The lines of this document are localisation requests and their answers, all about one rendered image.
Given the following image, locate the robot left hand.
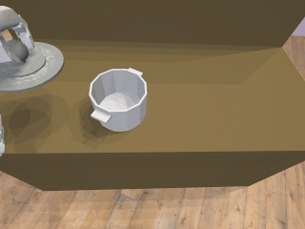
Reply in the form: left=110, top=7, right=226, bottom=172
left=0, top=6, right=35, bottom=66

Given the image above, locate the knob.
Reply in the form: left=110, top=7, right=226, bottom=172
left=6, top=39, right=29, bottom=62

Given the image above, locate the table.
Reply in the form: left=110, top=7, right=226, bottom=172
left=0, top=0, right=305, bottom=192

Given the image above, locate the pot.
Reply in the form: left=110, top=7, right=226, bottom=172
left=89, top=68, right=147, bottom=132

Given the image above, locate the lid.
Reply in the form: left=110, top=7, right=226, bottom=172
left=0, top=42, right=65, bottom=94

